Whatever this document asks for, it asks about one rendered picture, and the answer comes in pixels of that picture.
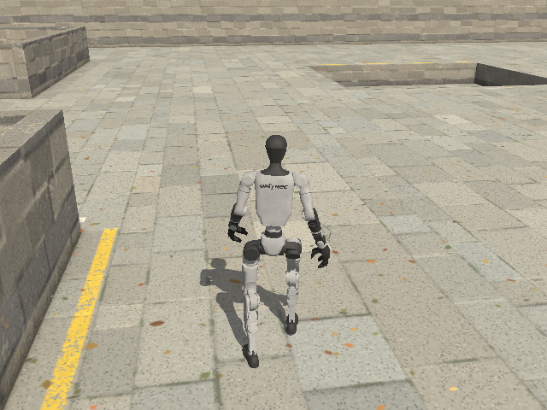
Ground left robot forearm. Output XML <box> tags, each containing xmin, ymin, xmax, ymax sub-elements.
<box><xmin>228</xmin><ymin>203</ymin><xmax>243</xmax><ymax>231</ymax></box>

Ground robot left upper arm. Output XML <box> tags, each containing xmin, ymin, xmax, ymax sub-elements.
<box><xmin>233</xmin><ymin>171</ymin><xmax>258</xmax><ymax>216</ymax></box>

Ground right robot shin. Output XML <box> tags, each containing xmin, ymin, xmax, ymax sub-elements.
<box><xmin>286</xmin><ymin>271</ymin><xmax>299</xmax><ymax>323</ymax></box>

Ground right robot forearm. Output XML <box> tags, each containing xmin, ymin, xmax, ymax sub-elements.
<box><xmin>308</xmin><ymin>208</ymin><xmax>327</xmax><ymax>249</ymax></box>

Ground robot left hand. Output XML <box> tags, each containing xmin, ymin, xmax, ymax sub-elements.
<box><xmin>227</xmin><ymin>226</ymin><xmax>248</xmax><ymax>243</ymax></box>

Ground robot right hand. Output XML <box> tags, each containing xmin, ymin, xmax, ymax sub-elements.
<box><xmin>311</xmin><ymin>245</ymin><xmax>330</xmax><ymax>268</ymax></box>

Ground robot right upper arm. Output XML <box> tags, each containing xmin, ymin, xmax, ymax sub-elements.
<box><xmin>293</xmin><ymin>173</ymin><xmax>315</xmax><ymax>221</ymax></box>

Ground robot left thigh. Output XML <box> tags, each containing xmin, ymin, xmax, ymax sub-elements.
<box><xmin>242</xmin><ymin>239</ymin><xmax>262</xmax><ymax>310</ymax></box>

